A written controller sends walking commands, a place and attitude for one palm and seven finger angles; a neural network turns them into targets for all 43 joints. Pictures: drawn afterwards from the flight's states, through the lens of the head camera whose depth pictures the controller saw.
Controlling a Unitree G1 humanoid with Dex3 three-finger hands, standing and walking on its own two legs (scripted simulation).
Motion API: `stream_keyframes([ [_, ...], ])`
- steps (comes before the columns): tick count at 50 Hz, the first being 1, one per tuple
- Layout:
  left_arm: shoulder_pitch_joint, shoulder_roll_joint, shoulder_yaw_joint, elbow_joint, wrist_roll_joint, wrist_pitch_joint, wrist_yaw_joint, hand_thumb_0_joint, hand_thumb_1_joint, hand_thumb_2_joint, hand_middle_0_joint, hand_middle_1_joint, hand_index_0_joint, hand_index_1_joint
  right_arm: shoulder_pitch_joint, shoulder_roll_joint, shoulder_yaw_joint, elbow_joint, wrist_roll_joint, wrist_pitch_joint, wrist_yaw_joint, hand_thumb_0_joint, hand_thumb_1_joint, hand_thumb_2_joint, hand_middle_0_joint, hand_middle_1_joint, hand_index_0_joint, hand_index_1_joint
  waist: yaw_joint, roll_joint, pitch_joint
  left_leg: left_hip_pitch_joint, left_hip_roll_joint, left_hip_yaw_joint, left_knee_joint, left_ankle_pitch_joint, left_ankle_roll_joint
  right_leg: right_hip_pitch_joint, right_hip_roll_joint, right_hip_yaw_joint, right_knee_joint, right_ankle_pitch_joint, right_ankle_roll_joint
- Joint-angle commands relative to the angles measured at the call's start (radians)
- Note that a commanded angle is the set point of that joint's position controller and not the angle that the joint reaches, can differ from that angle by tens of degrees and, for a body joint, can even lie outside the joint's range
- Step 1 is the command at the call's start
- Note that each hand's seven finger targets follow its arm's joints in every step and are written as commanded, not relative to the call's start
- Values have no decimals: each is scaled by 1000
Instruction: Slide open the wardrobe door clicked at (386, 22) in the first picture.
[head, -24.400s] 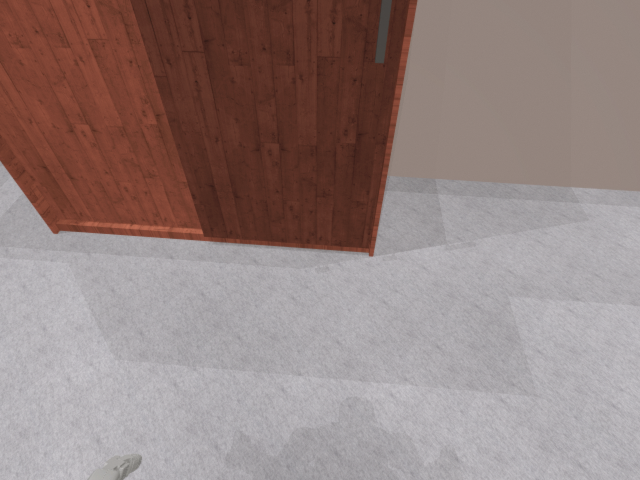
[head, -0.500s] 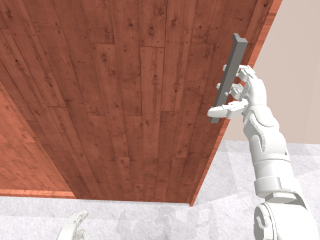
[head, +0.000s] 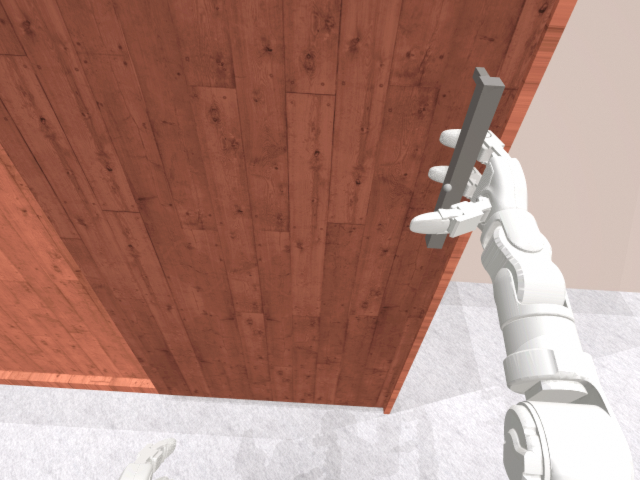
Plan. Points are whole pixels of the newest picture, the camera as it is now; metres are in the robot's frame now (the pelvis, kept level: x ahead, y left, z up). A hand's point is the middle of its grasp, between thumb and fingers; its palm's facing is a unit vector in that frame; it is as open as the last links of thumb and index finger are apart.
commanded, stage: slide the fingers in behind the handle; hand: right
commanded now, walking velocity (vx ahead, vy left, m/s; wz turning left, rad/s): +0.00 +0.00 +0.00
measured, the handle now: (454, 167) +0.48 -0.12 +0.18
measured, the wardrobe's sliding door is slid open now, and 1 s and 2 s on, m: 0.00 0.00 0.00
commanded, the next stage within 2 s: grip the handle and tug to test in 0.08 s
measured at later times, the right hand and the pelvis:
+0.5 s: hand (446, 188) +0.42 -0.10 +0.19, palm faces -0.02 +1.00 +0.00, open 11.5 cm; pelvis +0.00 +0.00 +0.00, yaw -1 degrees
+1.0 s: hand (445, 186) +0.43 -0.10 +0.19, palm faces -0.03 +1.00 +0.01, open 5.5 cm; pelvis +0.00 +0.00 +0.00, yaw +0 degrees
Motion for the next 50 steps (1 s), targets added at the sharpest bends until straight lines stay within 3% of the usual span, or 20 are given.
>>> stream_keyframes([
  [1, -90, 118, 46, -149, -2, -48, 3, 0, 900, 900, -200, -300, -200, -300, -495, -122, -3, -269, 3, -64, -2, 0, 500, -300, 300, 1200, 300, 1200, -2, 40, -269, 26, -8, -3, -64, 346, 14, 173, 20, 36, -41, 263, -43],
  [6, -94, 121, 49, -148, 0, -45, 5, 0, 900, 900, -200, -300, -200, -300, -480, -151, -30, -288, 4, -63, -10, 0, 500, -300, 300, 1200, 300, 1200, -9, 52, -285, 40, -11, -5, -65, 362, 13, 184, 21, 36, -39, 279, -43],
  [9, -100, 117, 48, -145, -2, -43, 6, 0, 900, 900, -200, -300, -200, -300, -493, -119, -5, -276, 5, -52, -10, 0, 500, -300, 300, 1200, 300, 1200, 1, 47, -259, 14, -12, -3, -73, 324, 13, 184, 20, 36, -43, 246, -41],
  [13, -103, 119, 47, -149, 1, -39, 7, 0, 900, 900, -200, -300, -200, -300, -474, -134, -22, -275, 3, -41, -10, 0, 313, -380, 320, 1227, 320, 1227, -10, 42, -277, 32, -10, -5, -70, 345, 15, 185, 23, 37, -43, 265, -41],
  [16, -106, 116, 43, -151, 0, -34, 6, 0, 900, 900, -200, -300, -200, -300, -478, -101, 10, -270, 4, -37, -7, 0, 173, -440, 335, 1247, 335, 1247, -2, 38, -262, 24, -11, -2, -72, 346, 14, 187, 22, 36, -43, 268, -41],
  [19, -101, 118, 43, -141, 0, -31, 9, 0, 900, 900, -200, -300, -200, -300, -509, -95, 17, -226, 4, -29, -10, 0, 33, -500, 350, 1267, 350, 1267, 10, 72, -223, -6, -14, -1, -81, 303, 12, 169, 23, 43, -46, 226, -41],
  [21, -100, 120, 43, -139, 3, -30, 12, 0, 900, 900, -200, -300, -200, -300, -542, -112, 10, -230, -2, -36, -14, 0, -60, -540, 360, 1280, 360, 1280, 12, 56, -242, -3, -12, -3, -81, 291, 13, 179, 22, 45, -49, 225, -42],
  [25, -97, 116, 44, -140, 3, -35, 8, 0, 900, 900, -200, -300, -200, -300, -536, -71, 35, -226, -1, -48, -15, 0, -247, -620, 380, 1307, 380, 1307, 9, 32, -269, -3, -13, -1, -73, 311, 17, 203, 21, 47, -40, 254, -39],
  [27, -92, 119, 45, -138, 6, -36, 9, 0, 900, 900, -200, -300, -200, -300, -525, -108, -2, -223, 4, -52, -15, 0, -340, -660, 390, 1320, 390, 1320, 2, 58, -299, 16, -15, -4, -72, 325, 15, 202, 22, 46, -41, 260, -40],
  [29, -90, 120, 44, -136, 6, -34, 12, 0, 900, 900, -200, -300, -200, -300, -526, -120, -9, -207, 6, -54, -9, 0, -433, -700, 400, 1333, 400, 1333, 3, 88, -285, 28, -14, -5, -75, 336, 12, 181, 24, 40, -44, 252, -43],
  [32, -91, 119, 42, -137, 4, -36, 10, 0, 900, 900, -200, -300, -200, -300, -533, -117, 0, -202, 1, -60, -4, 0, -573, -760, 415, 1353, 415, 1353, 4, 73, -263, 21, -14, -4, -80, 320, 13, 175, 25, 41, -48, 239, -43],
  [33, -93, 117, 42, -137, 4, -36, 10, 0, 900, 900, -200, -300, -200, -300, -555, -111, 14, -221, -4, -63, -3, 0, -620, -780, 420, 1360, 420, 1360, 8, 30, -266, 15, -13, -8, -79, 328, 14, 184, 25, 37, -46, 247, -42],
  [39, -88, 118, 46, -142, 6, -38, 7, 0, 900, 900, -200, -300, -200, -300, -517, -119, -8, -233, 4, -63, 1, 0, -900, -900, 450, 1400, 450, 1400, -5, 51, -297, 52, -16, -4, -73, 390, 16, 193, 28, 34, -45, 296, -43],
  [43, -93, 118, 48, -145, 4, -39, 5, 0, 900, 900, -200, -300, -200, -300, -495, -102, 7, -248, 5, -60, 6, 0, -900, -900, 450, 1400, 450, 1400, -4, 54, -278, 46, -18, -4, -81, 389, 12, 192, 26, 29, -48, 291, -44],
  [44, -86, 121, 48, -143, 5, -37, 6, 0, 900, 900, -200, -300, -200, -300, -498, -115, -6, -241, 7, -57, 4, 0, -900, -900, 450, 1400, 450, 1400, -3, 84, -278, 52, -19, -2, -82, 389, 12, 185, 26, 32, -51, 288, -45],
  [48, -94, 120, 47, -147, 8, -31, 9, 0, 900, 900, -200, -300, -200, -300, -495, -149, -31, -264, 2, -53, 6, 0, -900, -900, 450, 1400, 450, 1400, -12, 55, -290, 74, -15, -9, -83, 415, 13, 191, 30, 25, -54, 308, -47],
  [50, -93, 126, 48, -149, 9, -26, 11, 0, 900, 900, -200, -300, -200, -300, -458, -167, -52, -241, 6, -45, 9, 0, -900, -900, 450, 1400, 450, 1400, -17, 76, -281, 84, -15, -9, -89, 412, 10, 181, 30, 21, -56, 300, -47],
])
